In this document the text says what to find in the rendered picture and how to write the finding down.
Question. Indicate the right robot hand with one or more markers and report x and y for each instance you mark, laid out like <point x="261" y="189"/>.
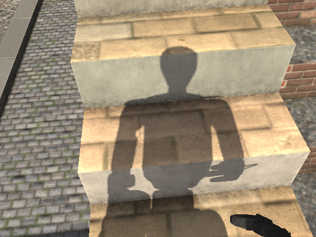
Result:
<point x="259" y="224"/>

